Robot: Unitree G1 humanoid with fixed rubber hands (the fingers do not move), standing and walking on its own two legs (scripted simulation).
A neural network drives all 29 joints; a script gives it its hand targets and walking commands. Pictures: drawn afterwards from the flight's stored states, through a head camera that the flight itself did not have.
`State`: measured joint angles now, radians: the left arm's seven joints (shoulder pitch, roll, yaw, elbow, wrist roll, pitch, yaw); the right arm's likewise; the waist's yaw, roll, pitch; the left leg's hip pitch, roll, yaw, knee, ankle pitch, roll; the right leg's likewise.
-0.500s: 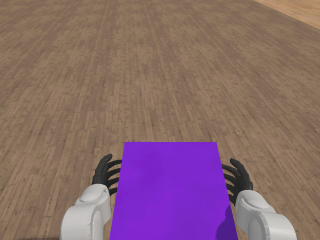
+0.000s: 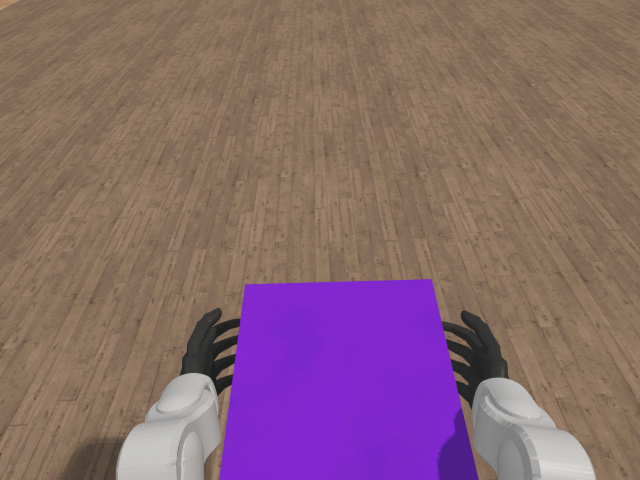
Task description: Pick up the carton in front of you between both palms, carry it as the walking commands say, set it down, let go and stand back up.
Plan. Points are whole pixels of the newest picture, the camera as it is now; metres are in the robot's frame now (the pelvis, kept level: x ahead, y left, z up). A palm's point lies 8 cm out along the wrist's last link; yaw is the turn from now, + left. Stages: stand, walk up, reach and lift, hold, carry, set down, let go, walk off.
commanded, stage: carry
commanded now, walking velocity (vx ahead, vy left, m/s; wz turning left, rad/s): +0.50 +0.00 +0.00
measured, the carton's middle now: (341, 408) +0.23 +0.01 +0.00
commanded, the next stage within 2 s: none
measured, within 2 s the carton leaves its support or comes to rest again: neither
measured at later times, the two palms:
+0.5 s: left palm (235, 215) +0.50 +0.18 +0.07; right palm (429, 221) +0.47 -0.12 +0.08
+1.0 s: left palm (253, 191) +0.56 +0.16 +0.07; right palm (433, 195) +0.55 -0.14 +0.07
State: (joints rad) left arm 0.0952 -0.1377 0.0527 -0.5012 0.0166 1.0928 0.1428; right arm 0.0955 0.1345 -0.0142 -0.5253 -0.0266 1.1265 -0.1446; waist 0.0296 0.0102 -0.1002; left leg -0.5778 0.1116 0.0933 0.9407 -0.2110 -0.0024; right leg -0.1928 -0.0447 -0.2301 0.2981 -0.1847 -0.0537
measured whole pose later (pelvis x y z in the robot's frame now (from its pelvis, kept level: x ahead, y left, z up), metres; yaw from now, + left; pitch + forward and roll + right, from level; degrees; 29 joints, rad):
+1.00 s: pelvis +0.32 +0.02 -0.02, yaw -2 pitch +3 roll +0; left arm 0.04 -0.13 0.06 -0.49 0.03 1.15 0.14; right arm 0.07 0.13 -0.02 -0.51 -0.02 1.16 -0.16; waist 0.00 0.00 -0.13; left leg -0.27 0.07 0.20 0.55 -0.33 0.01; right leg -0.22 -0.05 -0.14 0.53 -0.37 0.00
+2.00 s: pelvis +0.28 +0.02 -0.01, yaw -1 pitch +2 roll +0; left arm -0.23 -0.15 0.20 0.16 0.24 0.72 0.03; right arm -0.22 0.14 -0.15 0.15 -0.23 0.73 -0.03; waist 0.00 0.00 -0.07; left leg -0.30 0.07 0.20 0.50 -0.24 0.02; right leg -0.25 -0.05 -0.15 0.50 -0.29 -0.01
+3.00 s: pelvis +0.23 +0.03 -0.01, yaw -4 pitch -11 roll +0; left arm -0.36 -0.18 0.32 0.33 0.36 0.72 -0.02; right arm -0.36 0.18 -0.31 0.37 -0.33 0.69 0.04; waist 0.01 -0.02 0.05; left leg -0.08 -0.01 0.02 0.43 -0.17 0.02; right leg -0.05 0.00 0.03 0.44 -0.21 -0.01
